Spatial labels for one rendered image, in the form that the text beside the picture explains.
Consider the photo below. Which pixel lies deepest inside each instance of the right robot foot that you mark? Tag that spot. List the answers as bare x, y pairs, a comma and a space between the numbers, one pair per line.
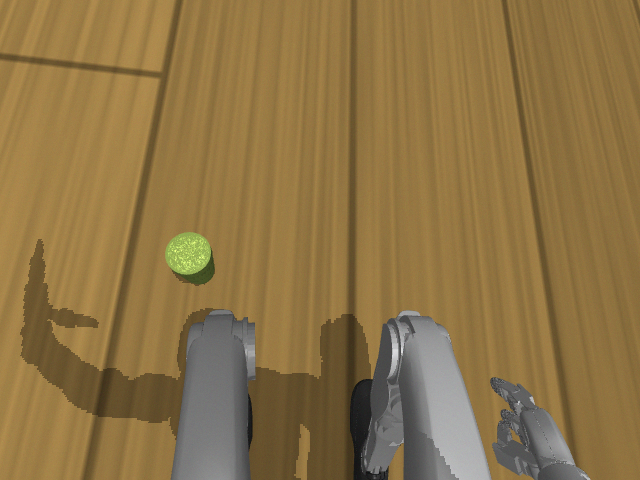
360, 416

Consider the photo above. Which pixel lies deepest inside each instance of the cup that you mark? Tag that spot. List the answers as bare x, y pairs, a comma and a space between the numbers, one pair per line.
190, 255

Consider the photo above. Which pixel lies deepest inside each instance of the right robot arm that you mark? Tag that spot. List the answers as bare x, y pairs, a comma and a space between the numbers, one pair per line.
562, 471

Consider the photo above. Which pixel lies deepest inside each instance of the right robot hand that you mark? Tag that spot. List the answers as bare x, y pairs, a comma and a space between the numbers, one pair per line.
536, 429

